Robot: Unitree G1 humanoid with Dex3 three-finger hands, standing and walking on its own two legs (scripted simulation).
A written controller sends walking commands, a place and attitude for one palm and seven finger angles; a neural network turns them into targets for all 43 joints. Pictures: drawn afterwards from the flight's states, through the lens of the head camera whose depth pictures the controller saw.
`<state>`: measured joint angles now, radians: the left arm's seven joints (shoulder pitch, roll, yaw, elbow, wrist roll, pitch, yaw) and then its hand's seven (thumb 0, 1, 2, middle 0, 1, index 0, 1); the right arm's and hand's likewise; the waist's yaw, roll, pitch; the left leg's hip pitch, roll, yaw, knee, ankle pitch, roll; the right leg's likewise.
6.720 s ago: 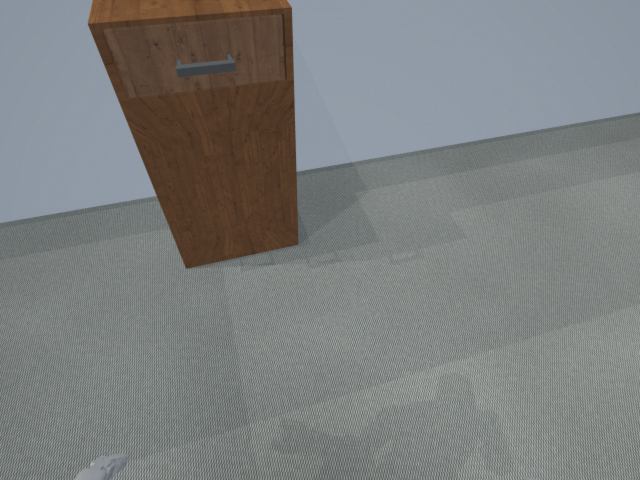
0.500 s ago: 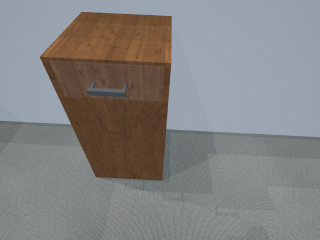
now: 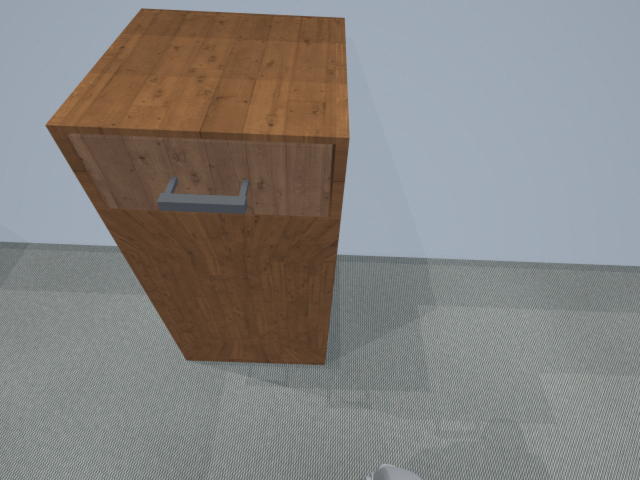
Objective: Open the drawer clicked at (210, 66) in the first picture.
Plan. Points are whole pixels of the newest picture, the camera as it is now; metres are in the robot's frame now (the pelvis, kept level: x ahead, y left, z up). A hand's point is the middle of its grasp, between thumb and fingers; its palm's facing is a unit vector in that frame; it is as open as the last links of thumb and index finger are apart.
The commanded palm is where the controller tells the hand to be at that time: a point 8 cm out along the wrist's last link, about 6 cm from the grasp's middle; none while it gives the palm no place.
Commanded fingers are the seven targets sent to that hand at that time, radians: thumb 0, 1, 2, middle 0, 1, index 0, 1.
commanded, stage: come to a stop and stand still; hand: left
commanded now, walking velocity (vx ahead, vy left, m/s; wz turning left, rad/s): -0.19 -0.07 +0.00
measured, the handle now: (206, 194) +0.53 +0.21 +0.02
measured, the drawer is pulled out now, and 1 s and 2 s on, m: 0.00 0.00 0.00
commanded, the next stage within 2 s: look again from close up in 1.14 s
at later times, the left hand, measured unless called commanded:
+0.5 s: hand out of the picture +0.06 +0.19 -0.19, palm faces +0.12 -0.98 -0.17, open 7.3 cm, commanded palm none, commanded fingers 0.00 0.90 0.90 -0.20 -0.30 -0.20 -0.30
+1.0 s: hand out of the picture -0.08 +0.13 -0.18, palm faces +0.09 -0.99 -0.13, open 7.4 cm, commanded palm none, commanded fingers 0.00 0.90 0.90 -0.20 -0.30 -0.20 -0.30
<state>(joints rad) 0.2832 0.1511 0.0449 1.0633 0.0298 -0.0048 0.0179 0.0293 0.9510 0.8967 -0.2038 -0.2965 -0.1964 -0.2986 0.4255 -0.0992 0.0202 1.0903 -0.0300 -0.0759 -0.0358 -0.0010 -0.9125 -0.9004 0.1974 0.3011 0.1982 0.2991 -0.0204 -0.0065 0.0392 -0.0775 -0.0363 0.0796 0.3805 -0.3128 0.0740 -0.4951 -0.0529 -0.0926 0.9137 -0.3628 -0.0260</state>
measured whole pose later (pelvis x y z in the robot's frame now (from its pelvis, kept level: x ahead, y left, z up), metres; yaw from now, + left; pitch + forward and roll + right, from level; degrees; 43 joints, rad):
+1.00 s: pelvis -0.04 -0.01 +0.00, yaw +3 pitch -2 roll +0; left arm 0.36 0.10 -0.01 1.10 0.02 0.00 0.03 0.00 0.91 0.90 -0.20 -0.30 -0.20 -0.30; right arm 0.29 -0.15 0.00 1.11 -0.01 0.02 -0.02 0.00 -0.92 -0.90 0.20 0.30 0.20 0.30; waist 0.01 -0.01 0.01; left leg -0.27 0.02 0.07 0.43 -0.13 0.01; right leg -0.17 0.01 -0.04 0.46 -0.27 -0.02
